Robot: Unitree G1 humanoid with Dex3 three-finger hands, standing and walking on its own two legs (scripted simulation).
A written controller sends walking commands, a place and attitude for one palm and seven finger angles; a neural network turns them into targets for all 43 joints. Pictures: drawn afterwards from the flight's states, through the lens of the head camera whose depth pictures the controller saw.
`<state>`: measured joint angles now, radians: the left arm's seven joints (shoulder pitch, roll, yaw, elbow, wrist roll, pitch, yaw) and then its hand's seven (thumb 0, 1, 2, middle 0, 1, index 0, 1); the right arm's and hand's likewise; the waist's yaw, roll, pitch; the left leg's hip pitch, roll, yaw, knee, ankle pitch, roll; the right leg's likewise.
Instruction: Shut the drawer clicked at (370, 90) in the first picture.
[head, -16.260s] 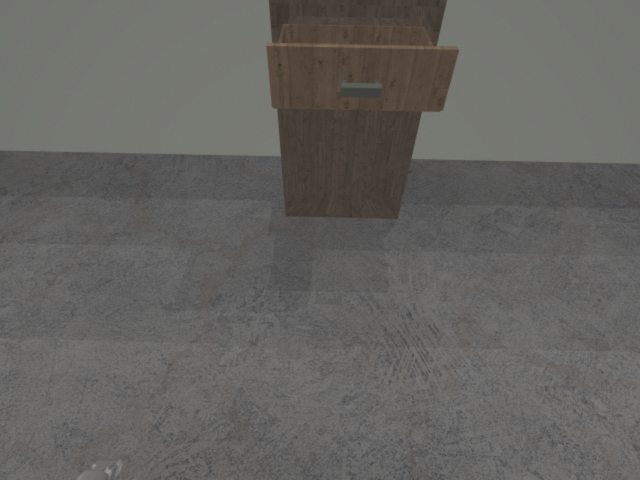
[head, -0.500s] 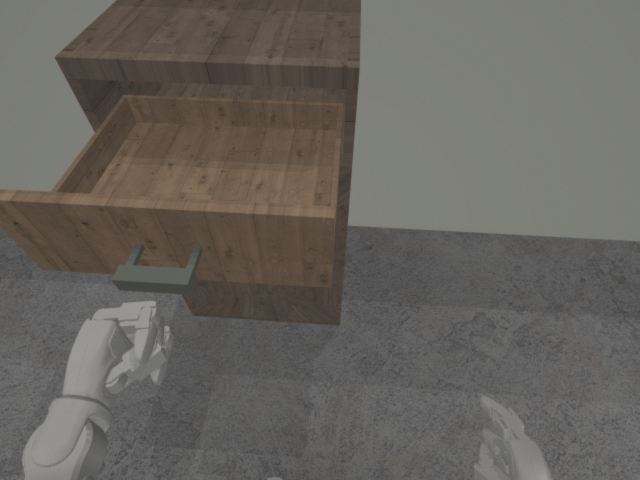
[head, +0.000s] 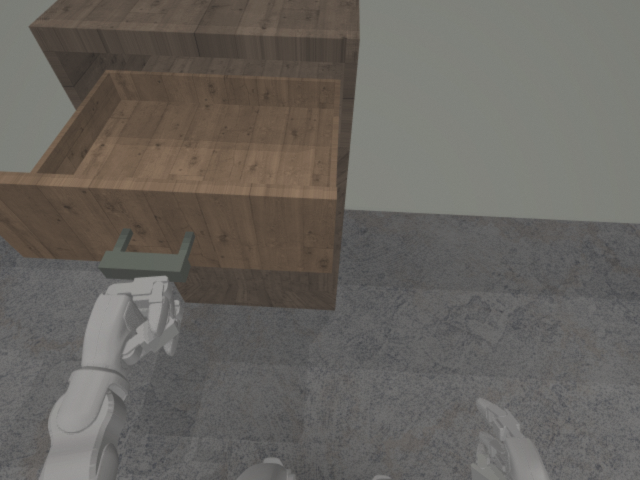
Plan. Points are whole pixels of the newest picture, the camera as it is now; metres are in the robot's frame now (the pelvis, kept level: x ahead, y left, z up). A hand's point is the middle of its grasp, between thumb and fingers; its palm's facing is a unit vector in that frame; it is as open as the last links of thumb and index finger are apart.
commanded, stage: bring the fist close to the handle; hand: left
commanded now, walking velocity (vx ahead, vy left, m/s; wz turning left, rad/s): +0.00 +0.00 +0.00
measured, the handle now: (151, 252) +0.38 +0.24 +0.06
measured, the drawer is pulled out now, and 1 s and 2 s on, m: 0.30 0.23 0.11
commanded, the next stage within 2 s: push the drawer shut in 0.18 s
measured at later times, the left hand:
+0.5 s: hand (175, 314) +0.30 +0.19 +0.05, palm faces +0.00 -1.00 -0.05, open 3.3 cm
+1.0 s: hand (189, 267) +0.36 +0.19 +0.05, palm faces -0.02 -1.00 -0.04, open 3.2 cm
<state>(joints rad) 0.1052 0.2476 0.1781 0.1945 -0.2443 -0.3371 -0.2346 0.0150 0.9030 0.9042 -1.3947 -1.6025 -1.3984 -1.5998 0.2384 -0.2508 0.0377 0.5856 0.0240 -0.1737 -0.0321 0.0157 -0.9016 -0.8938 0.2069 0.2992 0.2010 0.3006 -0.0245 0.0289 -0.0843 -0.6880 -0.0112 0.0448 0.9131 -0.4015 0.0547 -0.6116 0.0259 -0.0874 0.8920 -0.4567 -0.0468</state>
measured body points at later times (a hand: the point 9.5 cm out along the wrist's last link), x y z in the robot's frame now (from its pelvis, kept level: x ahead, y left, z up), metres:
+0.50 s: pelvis +0.00 -0.02 +0.00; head +0.06 -0.02 +0.44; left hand +0.29 +0.24 +0.06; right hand +0.16 -0.26 -0.09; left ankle +0.03 +0.08 -0.69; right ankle -0.01 -0.09 -0.69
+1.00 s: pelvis -0.01 -0.02 +0.00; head +0.06 -0.02 +0.44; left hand +0.36 +0.24 +0.05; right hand +0.11 -0.27 -0.11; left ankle +0.03 +0.08 -0.69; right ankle -0.01 -0.09 -0.69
